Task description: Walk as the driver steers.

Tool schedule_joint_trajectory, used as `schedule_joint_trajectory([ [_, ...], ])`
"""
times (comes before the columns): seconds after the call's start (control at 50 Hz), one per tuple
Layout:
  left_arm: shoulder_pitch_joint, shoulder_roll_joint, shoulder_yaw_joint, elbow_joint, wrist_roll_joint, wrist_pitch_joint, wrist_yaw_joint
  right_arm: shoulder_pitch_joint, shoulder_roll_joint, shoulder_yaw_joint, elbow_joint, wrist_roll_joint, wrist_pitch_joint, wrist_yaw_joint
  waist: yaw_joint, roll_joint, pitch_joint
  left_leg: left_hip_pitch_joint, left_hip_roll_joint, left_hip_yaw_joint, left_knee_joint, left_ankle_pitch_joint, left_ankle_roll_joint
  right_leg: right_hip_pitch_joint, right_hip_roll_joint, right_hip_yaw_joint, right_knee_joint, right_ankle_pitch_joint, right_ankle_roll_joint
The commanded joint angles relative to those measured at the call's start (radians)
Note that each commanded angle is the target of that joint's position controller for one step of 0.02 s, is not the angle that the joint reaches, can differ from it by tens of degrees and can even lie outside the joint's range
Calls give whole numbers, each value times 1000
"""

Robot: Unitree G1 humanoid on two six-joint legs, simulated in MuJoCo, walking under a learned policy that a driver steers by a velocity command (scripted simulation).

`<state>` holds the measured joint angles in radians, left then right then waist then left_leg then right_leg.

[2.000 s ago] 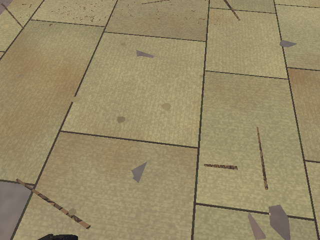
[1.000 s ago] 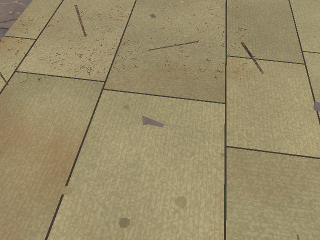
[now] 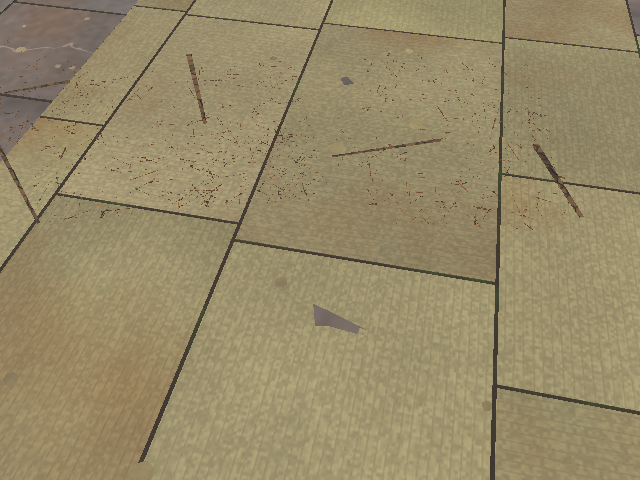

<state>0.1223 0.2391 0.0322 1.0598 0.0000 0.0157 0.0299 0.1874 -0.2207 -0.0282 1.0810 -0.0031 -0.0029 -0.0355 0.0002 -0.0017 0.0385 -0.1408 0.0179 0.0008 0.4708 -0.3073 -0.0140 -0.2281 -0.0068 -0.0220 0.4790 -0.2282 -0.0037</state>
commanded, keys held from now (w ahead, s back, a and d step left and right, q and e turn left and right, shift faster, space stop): no key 0.08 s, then w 0.92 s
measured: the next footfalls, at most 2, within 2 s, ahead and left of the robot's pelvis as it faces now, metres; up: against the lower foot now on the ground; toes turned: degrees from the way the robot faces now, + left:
left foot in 0.80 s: +0.44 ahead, +0.12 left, +0.00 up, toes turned +2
right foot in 1.36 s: +0.74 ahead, -0.12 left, +0.00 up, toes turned -3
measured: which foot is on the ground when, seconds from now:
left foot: down 0.00-0.42, up 0.44-0.78, down 0.80-1.00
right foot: down 0.00-0.82, up 0.84-1.00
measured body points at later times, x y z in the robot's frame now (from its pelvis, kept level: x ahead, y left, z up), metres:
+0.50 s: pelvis +0.09 -0.02 -0.01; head +0.10 -0.03 +0.44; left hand +0.08 +0.23 -0.16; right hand +0.12 -0.28 -0.16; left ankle +0.01 +0.11 -0.65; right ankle +0.02 -0.12 -0.74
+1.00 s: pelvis +0.35 +0.04 +0.00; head +0.37 +0.05 +0.45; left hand +0.43 +0.31 -0.13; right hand +0.41 -0.22 -0.13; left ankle +0.40 +0.12 -0.74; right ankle +0.35 -0.12 -0.65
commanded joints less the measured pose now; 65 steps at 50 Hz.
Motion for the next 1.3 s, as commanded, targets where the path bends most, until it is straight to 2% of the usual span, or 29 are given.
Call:
schedule_joint_trajectory([
  [0.02,4,107,18,-21,0,-6,5,38,-108,-17,-13,-1,-3,-4,0,10,-43,-58,26,-15,-76,248,21,85,-34,31,-47,240,-30],
  [0.08,5,105,19,-11,0,-5,6,42,-105,-16,-6,-1,-2,-6,0,10,-35,-63,23,-12,-82,223,19,82,-34,31,-51,221,-29],
  [0.12,26,97,20,7,-5,-1,7,72,-100,-17,13,6,1,-8,0,15,-37,-76,2,6,-84,-34,35,68,-4,4,-42,-58,-35],
  [0.18,20,111,28,-1,-12,-14,8,64,-119,-25,-12,15,-8,-14,-3,16,82,-187,20,-40,-83,-386,88,-71,-10,35,-34,-438,-68],
  [0.26,37,81,25,-12,-24,-72,-12,135,-118,-29,-9,30,-56,-1,-14,52,107,-160,89,-154,-91,-404,148,-140,-23,58,39,-381,-88],
  [0.34,27,38,16,-40,-30,-123,-40,193,-174,-46,-3,40,-83,15,-5,183,107,-16,250,-396,-167,-233,239,-250,17,-25,193,-164,-85],
  [0.38,141,69,29,-3,-32,-137,-51,120,-152,-42,-39,37,-91,20,56,120,67,-69,194,-283,-30,55,194,-92,10,2,121,-28,-106],
  [0.4,291,121,51,47,-36,-142,-55,21,-132,-36,-87,31,-102,25,127,-2,11,-235,75,-117,187,287,126,164,-30,115,29,111,-143],
  [0.42,504,233,87,110,-33,-133,-55,-28,-93,-28,-129,17,-122,29,194,-254,-71,-535,-66,49,591,254,28,493,-187,429,-91,215,-235],
  [0.44,502,171,57,103,-16,-131,-59,-20,-80,-24,-136,20,-134,33,160,-276,-90,-702,-72,-39,775,-232,34,545,-344,652,-174,330,-290],
  [0.46,425,110,35,80,-7,-133,-56,-49,-90,-28,-146,48,-136,42,119,-148,-15,-784,-11,-96,893,-239,63,497,-364,607,-160,315,-290],
  [0.5,348,80,12,52,-8,-130,-55,-79,-74,-27,-163,57,-130,50,71,-35,60,-864,69,-64,882,-108,88,422,-326,422,-201,319,-255],
  [0.54,313,51,-6,36,-4,-114,-45,-75,-71,-35,-171,39,-118,52,37,-54,77,-764,106,-24,748,-6,73,304,-255,283,-270,318,-198],
  [0.62,276,109,-1,-3,5,-101,-8,-209,-15,-13,-235,24,-102,58,40,-71,108,-484,50,64,316,255,21,49,-144,90,-380,287,-166],
  [0.7,349,145,23,21,-24,-109,0,-301,-67,-20,-287,35,-92,67,35,-94,117,-407,22,45,102,339,52,165,-215,86,-412,302,-162],
  [0.74,338,153,33,17,-19,-100,-1,-249,-109,-39,-281,34,-94,72,-9,-101,60,-338,-2,44,74,311,84,272,-242,71,-308,549,-138],
  [0.78,319,150,37,6,-4,-78,-3,-24,-169,-76,-216,36,-88,67,-124,-119,-90,-72,-58,79,103,235,129,283,-209,25,-19,834,-102],
  [0.8,312,129,28,-11,5,-73,-7,135,-209,-94,-174,36,-82,61,-191,-92,-184,184,13,0,120,205,167,117,-170,8,232,701,-74],
  [0.82,446,-10,-9,-26,3,-85,-21,263,-304,-114,-145,8,-81,59,-135,165,-367,552,290,-484,32,-62,338,-261,2,-9,668,228,-11],
  [0.84,411,-7,-11,-17,-12,-116,-31,255,-244,-91,-138,12,-82,65,-136,234,-427,541,364,-809,-201,-220,359,-375,67,135,863,-307,-25],
  [0.86,302,81,14,-63,-45,-137,-37,148,-196,-72,-148,19,-93,68,-111,201,-243,392,336,-705,-235,-262,299,-483,7,151,938,-270,-52],
  [0.88,222,110,19,-91,-53,-147,-32,45,-158,-59,-174,16,-100,69,-80,115,-139,221,307,-555,-252,-185,266,-479,-51,123,911,-181,-71],
  [0.9,191,111,27,-97,-41,-145,-22,-27,-131,-49,-180,4,-108,74,-40,53,-74,55,271,-428,-279,-66,248,-428,-97,105,841,-102,-74],
  [0.94,249,78,35,-82,-24,-113,-11,-78,-93,-37,-175,-8,-117,80,29,90,-55,-108,205,-282,-322,27,223,-298,-146,112,741,-48,-74],
  [0.98,248,59,37,-86,-19,-92,-7,-41,-106,-38,-155,-4,-117,73,40,86,-28,-170,188,-216,-365,55,243,-293,-154,91,679,-29,-58],
  [1.04,116,86,49,-137,-5,-88,-2,32,-158,-47,-134,-5,-117,46,19,50,17,-130,201,-195,-402,92,261,-434,-168,90,521,119,-19],
  [1.16,-91,57,41,-194,-10,-106,-26,152,-169,-46,-108,12,-103,21,-47,44,32,-20,172,-88,-392,192,220,-444,-116,37,189,359,7],
  [1.24,-191,56,29,-233,-20,-113,-49,224,-178,-53,-78,18,-84,20,-78,43,59,114,211,-75,-335,230,215,-460,-95,29,78,300,-3],
  [1.3,-178,86,33,-249,-23,-123,-63,223,-193,-64,-72,22,-68,18,-51,67,44,195,252,-89,-258,336,194,-405,-75,21,27,183,-40],
])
